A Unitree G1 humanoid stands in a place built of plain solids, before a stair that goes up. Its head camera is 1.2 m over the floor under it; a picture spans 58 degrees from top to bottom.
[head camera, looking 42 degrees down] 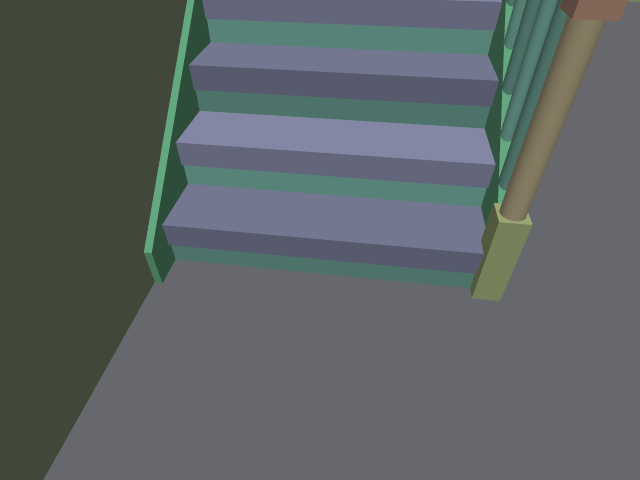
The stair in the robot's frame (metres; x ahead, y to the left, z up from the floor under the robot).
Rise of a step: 0.20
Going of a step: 0.25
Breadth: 1.16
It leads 8 degrees to the right of straight ahead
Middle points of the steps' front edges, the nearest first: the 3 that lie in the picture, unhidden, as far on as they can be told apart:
1.13 0.01 0.19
1.37 -0.04 0.39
1.62 -0.07 0.58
